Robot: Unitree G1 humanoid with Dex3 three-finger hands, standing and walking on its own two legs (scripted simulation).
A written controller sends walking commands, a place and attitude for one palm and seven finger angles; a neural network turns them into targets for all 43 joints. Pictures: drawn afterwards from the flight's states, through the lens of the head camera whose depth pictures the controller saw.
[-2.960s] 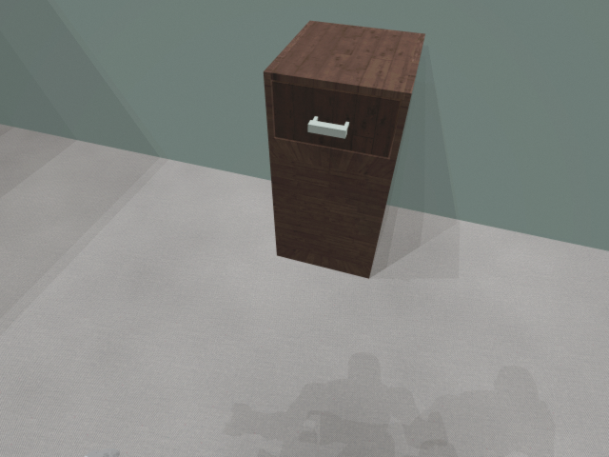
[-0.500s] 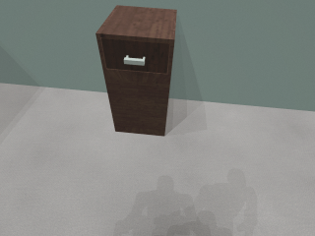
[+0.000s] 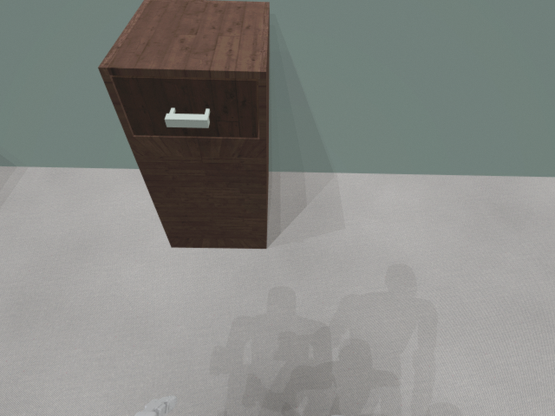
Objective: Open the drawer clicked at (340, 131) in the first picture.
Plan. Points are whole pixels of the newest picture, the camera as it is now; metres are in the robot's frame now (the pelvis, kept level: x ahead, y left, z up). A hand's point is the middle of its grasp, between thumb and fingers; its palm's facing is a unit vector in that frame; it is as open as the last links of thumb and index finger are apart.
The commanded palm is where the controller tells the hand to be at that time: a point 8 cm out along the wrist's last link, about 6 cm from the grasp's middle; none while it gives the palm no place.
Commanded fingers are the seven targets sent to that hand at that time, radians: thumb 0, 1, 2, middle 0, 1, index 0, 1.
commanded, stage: take the last steps up to it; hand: left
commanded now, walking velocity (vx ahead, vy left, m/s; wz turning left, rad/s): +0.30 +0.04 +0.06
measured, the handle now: (188, 116) +0.82 +0.24 -0.06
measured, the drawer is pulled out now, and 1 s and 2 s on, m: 0.00 0.00 0.00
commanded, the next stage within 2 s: come to a stop and stand still in 0.58 s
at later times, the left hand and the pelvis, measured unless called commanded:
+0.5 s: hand (131, 407) +0.17 +0.24 -0.16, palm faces +0.07 -0.99 -0.14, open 7.4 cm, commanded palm none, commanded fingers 0.00 0.90 0.90 -0.20 -0.30 -0.20 -0.30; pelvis +0.17 +0.07 +0.02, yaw +0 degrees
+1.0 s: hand (175, 285) +0.38 +0.21 -0.15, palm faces +0.08 -0.97 -0.22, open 7.2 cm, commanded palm none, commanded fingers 0.00 0.90 0.90 -0.20 -0.30 -0.20 -0.30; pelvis +0.28 +0.03 +0.01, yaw +3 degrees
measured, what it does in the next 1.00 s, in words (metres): walks ahead: left foot, then right foot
